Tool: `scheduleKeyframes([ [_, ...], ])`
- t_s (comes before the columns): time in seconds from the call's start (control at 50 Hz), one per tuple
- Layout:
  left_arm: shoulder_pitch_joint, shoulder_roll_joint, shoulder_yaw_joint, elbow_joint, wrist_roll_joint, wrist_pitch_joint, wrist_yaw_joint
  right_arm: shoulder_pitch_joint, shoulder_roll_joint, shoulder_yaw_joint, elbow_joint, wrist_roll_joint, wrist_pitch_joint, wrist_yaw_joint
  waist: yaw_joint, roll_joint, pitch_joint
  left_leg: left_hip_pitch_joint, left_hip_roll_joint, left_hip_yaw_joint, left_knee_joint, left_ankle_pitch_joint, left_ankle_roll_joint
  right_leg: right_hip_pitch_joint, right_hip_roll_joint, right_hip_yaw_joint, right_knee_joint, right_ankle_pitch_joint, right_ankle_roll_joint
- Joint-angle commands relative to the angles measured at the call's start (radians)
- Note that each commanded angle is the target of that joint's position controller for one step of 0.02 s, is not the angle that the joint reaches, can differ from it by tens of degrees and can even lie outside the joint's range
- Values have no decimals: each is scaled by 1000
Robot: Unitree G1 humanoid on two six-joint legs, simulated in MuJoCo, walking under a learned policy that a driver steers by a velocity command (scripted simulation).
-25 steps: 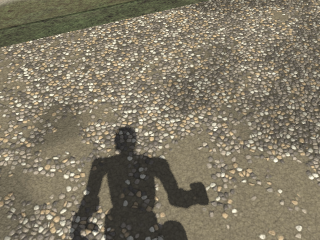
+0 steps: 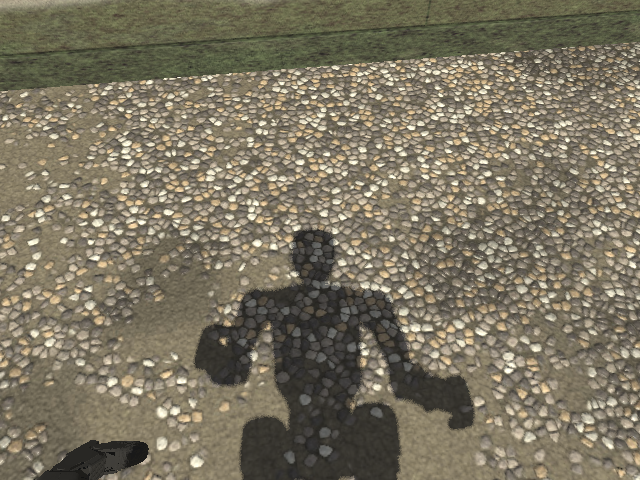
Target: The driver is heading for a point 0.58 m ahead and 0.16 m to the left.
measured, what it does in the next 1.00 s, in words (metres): walks ahead, turning left: right foot, then left foot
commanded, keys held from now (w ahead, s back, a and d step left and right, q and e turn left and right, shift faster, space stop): q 0.22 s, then w+q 0.34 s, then w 0.44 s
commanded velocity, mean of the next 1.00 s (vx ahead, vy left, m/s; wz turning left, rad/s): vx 0.31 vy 0.00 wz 0.45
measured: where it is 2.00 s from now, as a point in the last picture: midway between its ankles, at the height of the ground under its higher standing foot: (213, 426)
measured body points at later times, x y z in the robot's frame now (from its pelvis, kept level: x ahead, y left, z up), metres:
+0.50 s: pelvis +0.07 +0.02 +0.00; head +0.07 +0.04 +0.45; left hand +0.13 +0.33 -0.11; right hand +0.25 -0.23 -0.09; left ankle +0.02 +0.10 -0.73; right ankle +0.14 -0.12 -0.71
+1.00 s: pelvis +0.30 +0.07 -0.01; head +0.33 +0.08 +0.44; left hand +0.38 +0.38 -0.10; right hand +0.43 -0.18 -0.13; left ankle +0.08 +0.11 -0.64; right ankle +0.40 +0.01 -0.73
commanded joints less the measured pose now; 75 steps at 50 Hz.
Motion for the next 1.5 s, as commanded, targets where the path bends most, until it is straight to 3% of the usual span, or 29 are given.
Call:
scheduleKeyframes([
  [0.02, 61, 137, 50, -55, 6, -31, 0, -67, -109, -27, -91, 0, -7, -9, 88, 158, -145, 45, 186, -216, 82, 431, 49, 231, -7, -16, -164, 124, -48],
  [0.04, 125, 190, 62, -56, 25, -34, 9, -66, -56, -10, -116, -15, -14, -6, 99, 68, -232, -58, 119, -147, 277, 262, 2, 442, -169, 100, -131, 380, -116],
  [0.06, 146, 216, 61, -65, 51, -20, 18, 99, -7, 4, -107, -21, -20, -5, 25, -181, -308, -296, -24, -35, 521, -391, -68, 696, -417, 367, -83, 798, -302],
  [0.08, 179, 199, 67, -48, 21, -2, 15, 186, -104, -8, -96, -8, -20, 7, 12, -267, -396, -389, 46, -1, 697, -416, -104, 726, -532, 569, -110, 582, -404],
  [0.12, 109, 96, 38, -86, 11, 25, 25, 31, -187, -38, -84, 4, 17, 0, 67, -78, -242, -445, 115, 51, 801, -248, -151, 575, -373, 322, -143, 247, -315],
  [0.2, 39, 121, 41, -84, 21, 55, 36, 0, -87, -17, -111, 5, 51, -2, 38, -108, -112, -331, 146, 140, 674, -121, -157, 316, -233, 71, -249, 81, -268],
  [0.34, 59, 200, 78, -61, -21, 51, 26, -22, -92, -10, -118, -6, 25, 31, 55, -155, -159, -135, 191, 226, 301, -69, -80, 278, -298, 10, -350, -355, -265],
  [0.42, 52, 182, 77, -40, -42, 51, 13, 112, -88, -24, -32, -5, 20, 43, -10, -105, -120, 89, 137, 305, 28, -4, 2, 180, -273, -77, -269, -535, -191],
  [0.44, 45, 138, 68, -39, -34, 52, 10, 195, -92, -30, 10, -4, 17, 41, -35, -22, -91, 170, 137, 260, -52, -64, 30, 100, -217, -151, -112, -572, -144],
  [0.46, 18, 50, 45, -56, -17, 48, -4, 268, -151, -45, 21, -3, 10, 29, -51, 209, -48, 271, 356, -102, -202, -279, 121, -138, -110, -262, 288, -560, -61],
  [0.48, -47, 72, 51, -118, -22, 22, -9, 219, -269, -59, -30, -17, -14, 34, -35, 283, 30, 234, 517, -551, -366, -527, 271, -411, -2, -128, 437, -548, -54],
  [0.52, -56, 167, 74, -113, -46, -21, -17, 101, -181, -33, -53, -30, -61, 26, 18, 197, 88, 194, 492, -458, -408, -403, 228, -439, -79, -23, 474, -308, -85],
  [0.58, -13, 143, 73, -58, 1, -31, -20, 93, -120, -11, -47, -17, -67, 16, 37, 154, 23, 179, 374, -207, -364, -56, 143, -281, -80, -54, 371, -89, -46],
  [0.7, -117, 73, 39, -65, -21, -26, -43, 198, -125, -14, 5, -11, -73, 6, -24, 166, 31, 169, 322, -37, -349, 178, 105, -124, -41, -96, 101, 107, -21],
  [0.84, -168, 96, 31, -98, -29, -46, -72, 229, -154, -24, 55, 4, -56, 7, -35, 176, 75, 260, 394, -73, -274, 348, 103, -56, -30, -120, -45, -9, -84],
  [0.9, 92, 169, 68, -32, -15, -47, -53, 184, -150, -19, 48, 0, -50, 4, 105, 171, -110, 217, 319, 13, 27, 827, 50, 350, 15, -168, -75, -5, -163],
  [0.92, 295, 224, 80, 0, -2, -46, -44, 170, -110, -1, 25, -19, -52, 3, 189, 87, -274, 7, 270, 38, 318, 622, 17, 687, -153, 16, -20, 12, -238],
  [0.94, 393, 297, 99, 36, 2, -39, -47, 301, 7, 31, 11, -6, -72, 10, 130, -261, -440, -378, 82, 77, 702, -99, -62, 1030, -405, 524, -119, -222, -403],
  [0.96, 379, 197, 72, 41, -24, -37, -48, 244, -85, 15, 26, 14, -91, 13, 167, -215, -393, -497, 101, -19, 819, -226, -60, 995, -403, 644, -240, -365, -392],
  [0.98, 311, 157, 59, 38, -25, -31, -38, 124, -133, 1, -1, 32, -100, 20, 167, -146, -219, -563, 156, 17, 835, -158, -53, 857, -368, 472, -251, -336, -347],
  [1.02, 214, 121, 44, 27, -7, -22, -33, 19, -114, 4, -22, 0, -111, 21, 112, -14, -80, -502, 237, 80, 730, -26, -51, 593, -288, 281, -291, -139, -313],
  [1.14, 182, 137, 43, 53, -12, -39, -23, -17, -34, 23, -40, -22, -84, 22, 40, -37, 4, -412, 279, 133, 460, 89, -99, 363, -231, 52, -391, 258, -324],
  [1.26, 262, 170, 45, 96, -26, -9, -7, -168, -24, 30, -68, -17, -101, 49, 98, -50, -47, -231, 191, 165, 65, 438, -84, 418, -180, -64, -307, 378, -238],
  [1.34, 234, 171, 44, 108, -29, 13, 1, -73, -88, -1, -38, -37, -103, 55, 23, -36, -102, -54, 155, 165, -62, 446, -22, 472, -175, -44, -102, 350, -174],
  [1.36, 265, 142, 34, 108, -14, 13, 1, -16, -140, -16, -26, -44, -106, 47, 11, 29, -153, 85, 211, 133, -69, 738, 7, 428, -110, -80, 43, 265, -131],
  [1.38, 372, 74, 7, 103, 13, 6, -4, 30, -190, -18, -38, -70, -100, 39, 43, 206, -291, 383, 433, -85, 21, 1125, 131, 214, -29, -109, 316, -153, -70],
  [1.4, 468, 43, -10, 137, -3, 12, -10, 49, -124, 2, -33, -61, -86, 42, 47, 309, -432, 483, 565, -273, -5, 1128, 258, 105, 12, -53, 525, -654, -31],
  [1.44, 345, 140, 17, 128, -31, 48, -7, -28, -71, 17, -29, -24, -65, 55, 37, 148, -290, 297, 474, -220, -102, 662, 195, 28, -50, -24, 591, -619, -15],
  [1.5, 286, 111, 20, 121, -14, 104, 20, -194, -75, 19, -32, -47, -55, 52, 99, 154, -136, -57, 381, -87, -231, 318, 128, 166, -95, -53, 428, -472, 6],
])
